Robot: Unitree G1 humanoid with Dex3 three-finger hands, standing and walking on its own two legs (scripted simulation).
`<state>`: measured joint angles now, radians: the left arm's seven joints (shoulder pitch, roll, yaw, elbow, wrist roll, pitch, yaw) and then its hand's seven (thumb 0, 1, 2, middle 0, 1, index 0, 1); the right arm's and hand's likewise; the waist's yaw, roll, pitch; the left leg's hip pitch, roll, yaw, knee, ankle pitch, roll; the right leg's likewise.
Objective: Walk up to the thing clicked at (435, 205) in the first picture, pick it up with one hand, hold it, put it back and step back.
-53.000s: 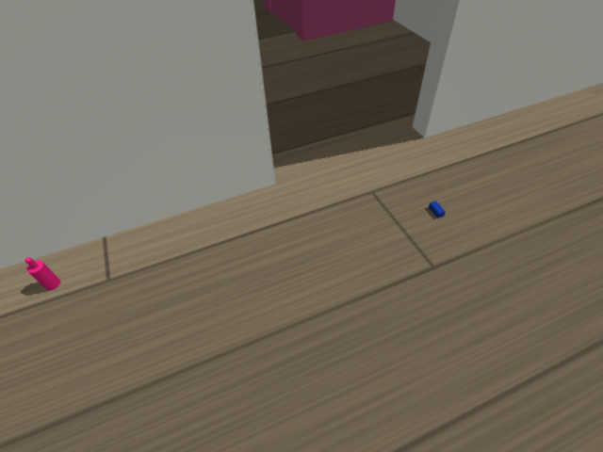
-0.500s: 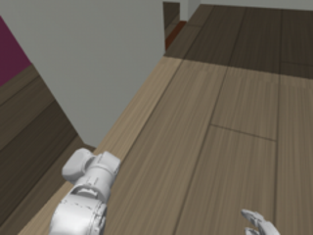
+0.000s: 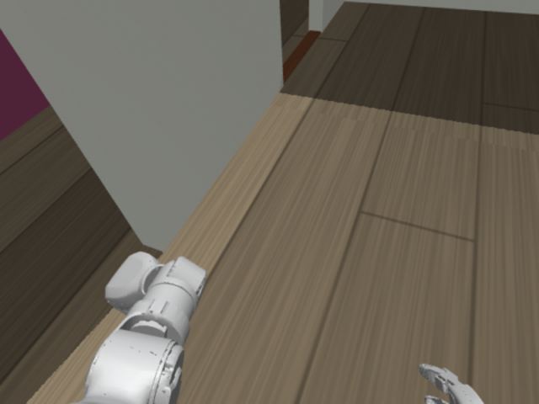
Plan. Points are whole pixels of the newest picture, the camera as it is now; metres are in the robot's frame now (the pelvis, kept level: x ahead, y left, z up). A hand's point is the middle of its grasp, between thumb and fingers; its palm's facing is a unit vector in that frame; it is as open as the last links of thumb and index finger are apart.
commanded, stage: crouch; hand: left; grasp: from above
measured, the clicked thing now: (159, 293) +0.34 +0.23 -0.06
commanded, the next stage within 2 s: none
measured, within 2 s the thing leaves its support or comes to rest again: neither
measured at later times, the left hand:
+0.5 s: hand (169, 320) +0.30 +0.22 -0.11, palm faces -0.26 -0.36 -0.90, open 9.9 cm
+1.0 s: hand (206, 339) +0.36 +0.22 -0.38, palm faces -0.11 -0.41 -0.90, open 9.8 cm
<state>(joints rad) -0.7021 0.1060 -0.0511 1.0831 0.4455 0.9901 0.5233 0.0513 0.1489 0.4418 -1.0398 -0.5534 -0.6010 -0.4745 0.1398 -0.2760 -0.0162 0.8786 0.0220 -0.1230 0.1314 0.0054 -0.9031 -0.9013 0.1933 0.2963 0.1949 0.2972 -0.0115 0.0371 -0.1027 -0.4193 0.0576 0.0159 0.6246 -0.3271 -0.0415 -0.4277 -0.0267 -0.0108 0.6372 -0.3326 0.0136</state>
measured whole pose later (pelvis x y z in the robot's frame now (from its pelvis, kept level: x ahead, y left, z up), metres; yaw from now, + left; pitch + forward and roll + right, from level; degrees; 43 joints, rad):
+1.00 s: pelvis -0.10 +0.01 -0.26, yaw -3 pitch +36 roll -3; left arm -1.15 0.38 0.28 1.54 0.55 0.57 0.75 0.09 0.16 0.35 -1.11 -0.55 -0.66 -0.41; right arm 0.10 -0.22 -0.02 0.94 -0.12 -0.17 0.18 0.00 -0.90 -0.90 0.19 0.30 0.20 0.30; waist -0.20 0.04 -0.18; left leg -1.86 0.07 -0.08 1.84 -0.62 -0.04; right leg -1.84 0.00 -0.01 1.79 -0.59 0.03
